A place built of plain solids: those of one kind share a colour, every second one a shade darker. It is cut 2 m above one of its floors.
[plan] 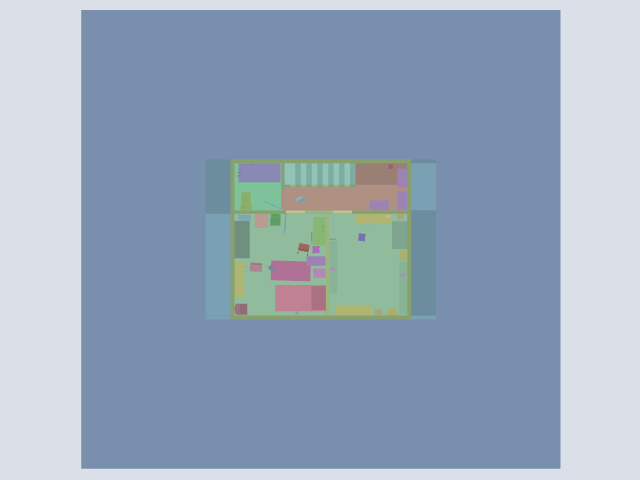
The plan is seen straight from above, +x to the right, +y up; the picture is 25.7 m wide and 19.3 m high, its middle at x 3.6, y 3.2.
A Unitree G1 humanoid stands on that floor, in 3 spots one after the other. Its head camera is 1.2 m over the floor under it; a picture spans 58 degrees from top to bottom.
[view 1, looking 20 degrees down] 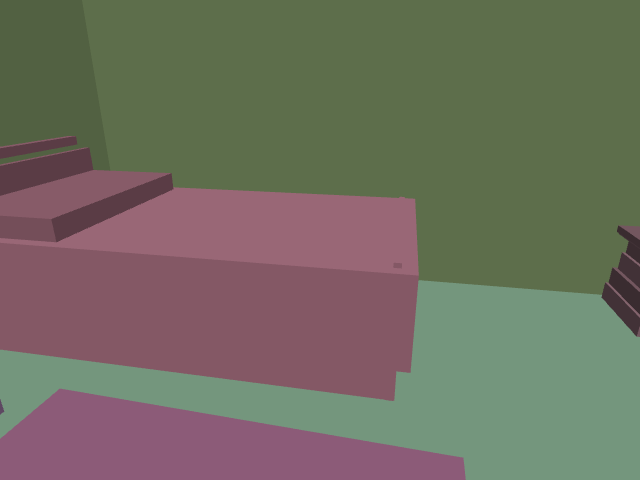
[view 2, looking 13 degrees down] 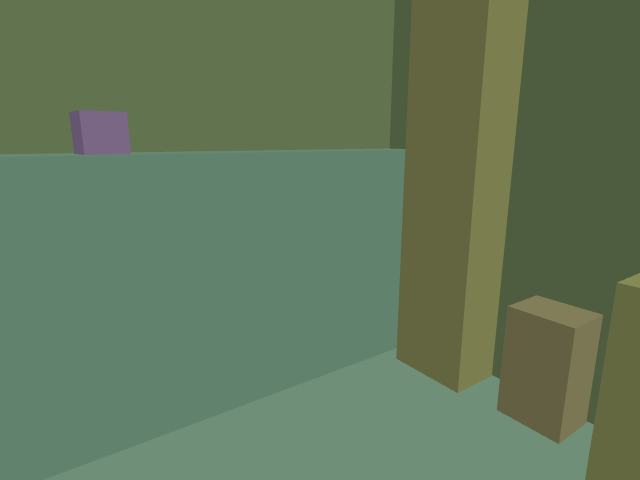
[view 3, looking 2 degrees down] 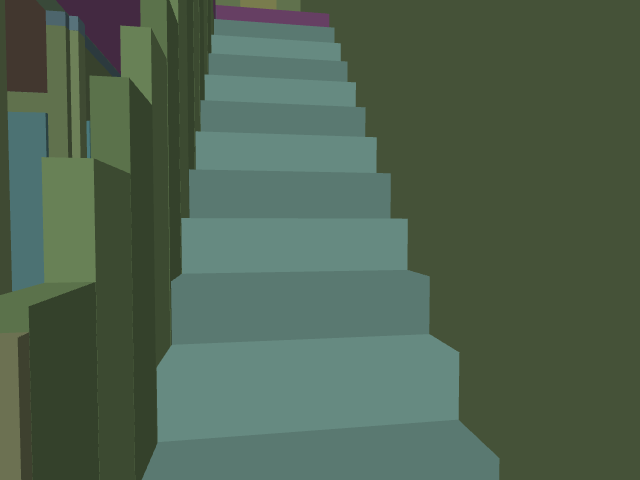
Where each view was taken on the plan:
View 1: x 1.88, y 2.77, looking -79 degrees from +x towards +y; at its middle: child_bed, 1.81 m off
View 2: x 5.12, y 2.08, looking -35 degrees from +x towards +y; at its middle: bookcase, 2.09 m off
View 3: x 5.58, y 5.67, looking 171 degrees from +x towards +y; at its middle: stair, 1.67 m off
